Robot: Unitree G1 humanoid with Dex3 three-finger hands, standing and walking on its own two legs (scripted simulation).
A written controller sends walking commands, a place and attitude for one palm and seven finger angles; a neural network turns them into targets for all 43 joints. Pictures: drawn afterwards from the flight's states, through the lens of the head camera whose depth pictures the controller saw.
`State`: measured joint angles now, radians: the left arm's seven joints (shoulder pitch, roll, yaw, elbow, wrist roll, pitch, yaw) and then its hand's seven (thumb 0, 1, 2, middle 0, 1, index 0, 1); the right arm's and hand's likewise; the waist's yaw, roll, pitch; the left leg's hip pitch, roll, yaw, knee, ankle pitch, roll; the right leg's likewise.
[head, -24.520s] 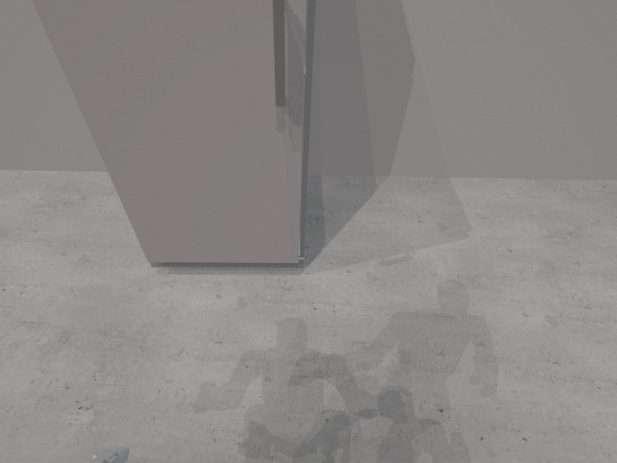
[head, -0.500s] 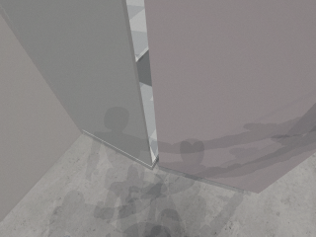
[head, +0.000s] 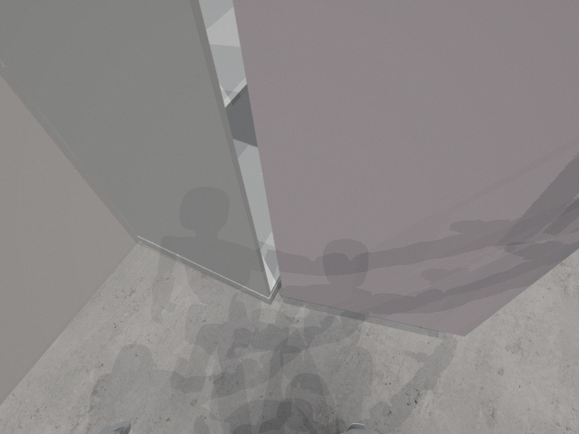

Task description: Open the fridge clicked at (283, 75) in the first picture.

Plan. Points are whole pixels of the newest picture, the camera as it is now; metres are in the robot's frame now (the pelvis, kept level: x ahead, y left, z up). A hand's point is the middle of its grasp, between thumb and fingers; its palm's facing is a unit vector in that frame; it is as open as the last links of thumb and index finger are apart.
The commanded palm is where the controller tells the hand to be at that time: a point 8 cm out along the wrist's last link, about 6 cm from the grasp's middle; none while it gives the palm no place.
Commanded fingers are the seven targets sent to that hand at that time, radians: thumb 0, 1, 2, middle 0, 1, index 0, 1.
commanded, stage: slip the hand off the handle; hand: right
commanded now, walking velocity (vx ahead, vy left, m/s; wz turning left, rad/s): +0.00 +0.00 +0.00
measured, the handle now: out of the picture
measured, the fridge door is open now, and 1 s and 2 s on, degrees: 77 77 77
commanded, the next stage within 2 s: draw the hand back to the body in 0.74 s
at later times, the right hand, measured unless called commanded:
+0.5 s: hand out of the picture +0.29 -0.44 +0.12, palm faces +0.60 +0.76 -0.26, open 14.7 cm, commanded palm +0.25 -0.45 +0.14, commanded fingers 0.00 0.55 -0.20 0.25 1.15 0.25 1.15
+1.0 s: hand out of the picture +0.25 -0.39 +0.14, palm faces +0.45 +0.89 -0.07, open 14.7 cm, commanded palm +0.20 -0.42 +0.14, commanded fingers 0.00 0.55 -0.20 0.25 1.15 0.25 1.15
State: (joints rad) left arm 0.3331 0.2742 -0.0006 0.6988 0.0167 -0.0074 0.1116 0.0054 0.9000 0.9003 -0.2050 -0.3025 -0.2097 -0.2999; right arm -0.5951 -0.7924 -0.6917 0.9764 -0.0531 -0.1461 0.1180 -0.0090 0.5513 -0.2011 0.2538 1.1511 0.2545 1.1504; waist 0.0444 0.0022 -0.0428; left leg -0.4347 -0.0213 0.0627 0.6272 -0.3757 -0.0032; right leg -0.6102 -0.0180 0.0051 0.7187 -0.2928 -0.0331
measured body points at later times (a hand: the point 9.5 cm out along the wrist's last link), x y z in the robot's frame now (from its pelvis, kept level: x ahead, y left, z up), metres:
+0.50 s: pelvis -0.02 +0.01 +0.00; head +0.03 -0.01 +0.45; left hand +0.08 +0.29 -0.10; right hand +0.25 -0.47 +0.13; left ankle -0.04 +0.13 -0.72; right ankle +0.03 -0.09 -0.72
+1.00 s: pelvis -0.01 +0.01 +0.01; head +0.00 +0.00 +0.46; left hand +0.14 +0.26 -0.08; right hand +0.22 -0.43 +0.14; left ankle -0.04 +0.13 -0.72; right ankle +0.03 -0.09 -0.72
